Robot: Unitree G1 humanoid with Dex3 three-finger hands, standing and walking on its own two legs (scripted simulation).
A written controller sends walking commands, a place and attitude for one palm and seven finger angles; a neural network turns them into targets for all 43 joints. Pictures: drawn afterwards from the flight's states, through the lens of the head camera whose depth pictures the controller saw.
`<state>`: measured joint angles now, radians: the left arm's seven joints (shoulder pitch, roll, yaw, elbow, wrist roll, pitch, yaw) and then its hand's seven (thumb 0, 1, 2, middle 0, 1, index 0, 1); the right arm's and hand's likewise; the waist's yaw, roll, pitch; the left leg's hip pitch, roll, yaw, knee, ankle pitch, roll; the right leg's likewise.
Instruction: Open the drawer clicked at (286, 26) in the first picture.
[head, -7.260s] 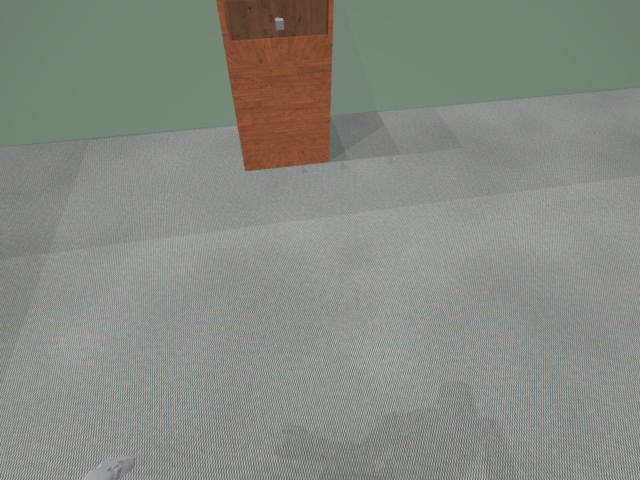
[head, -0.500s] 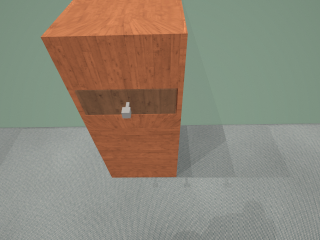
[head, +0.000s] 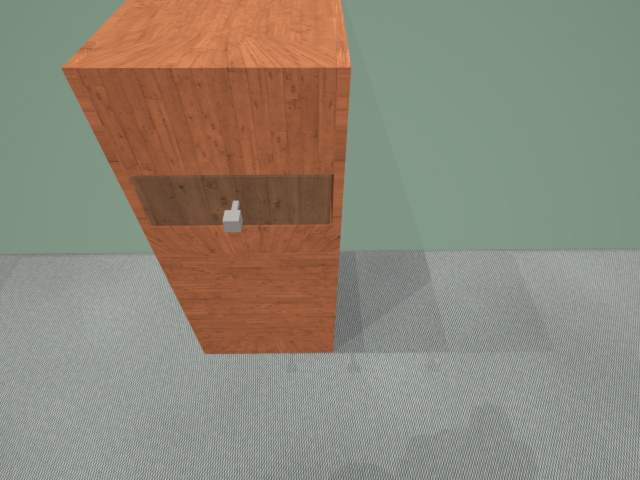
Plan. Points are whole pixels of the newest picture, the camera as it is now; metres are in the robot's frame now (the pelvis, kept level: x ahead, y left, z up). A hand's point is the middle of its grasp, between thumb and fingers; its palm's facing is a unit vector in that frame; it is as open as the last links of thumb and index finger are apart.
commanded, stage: look again from close up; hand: left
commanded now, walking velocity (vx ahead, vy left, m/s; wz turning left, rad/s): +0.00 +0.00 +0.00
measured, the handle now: (234, 215) +0.60 +0.20 -0.07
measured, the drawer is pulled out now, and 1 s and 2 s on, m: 0.00 0.00 0.00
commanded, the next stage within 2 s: shuffle to correct the standing spot in 0.58 s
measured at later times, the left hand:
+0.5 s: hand out of the picture +0.05 +0.20 -0.18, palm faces +0.03 -0.98 -0.21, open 7.3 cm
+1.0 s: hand out of the picture +0.03 +0.17 -0.19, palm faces +0.01 -0.98 -0.19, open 7.3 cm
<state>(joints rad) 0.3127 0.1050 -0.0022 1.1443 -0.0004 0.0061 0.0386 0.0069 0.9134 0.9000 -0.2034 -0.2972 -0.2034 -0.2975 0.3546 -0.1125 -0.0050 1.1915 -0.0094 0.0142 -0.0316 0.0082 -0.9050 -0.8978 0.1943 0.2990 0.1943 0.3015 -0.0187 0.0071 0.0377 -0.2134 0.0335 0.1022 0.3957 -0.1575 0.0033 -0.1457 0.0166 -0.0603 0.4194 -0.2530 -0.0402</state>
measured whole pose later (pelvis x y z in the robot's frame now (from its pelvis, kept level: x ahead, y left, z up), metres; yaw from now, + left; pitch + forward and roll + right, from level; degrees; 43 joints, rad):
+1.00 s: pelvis +0.05 +0.00 -0.01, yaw +0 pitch +1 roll +1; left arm 0.35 0.15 0.02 1.08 0.03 0.00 0.01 0.01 0.91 0.90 -0.20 -0.30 -0.20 -0.30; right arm 0.33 -0.15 -0.01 1.11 -0.02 0.00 -0.03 0.01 -0.90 -0.90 0.20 0.30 0.20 0.30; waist -0.01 0.01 0.00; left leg -0.27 0.03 0.09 0.62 -0.37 0.03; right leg -0.19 0.00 -0.09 0.58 -0.40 -0.04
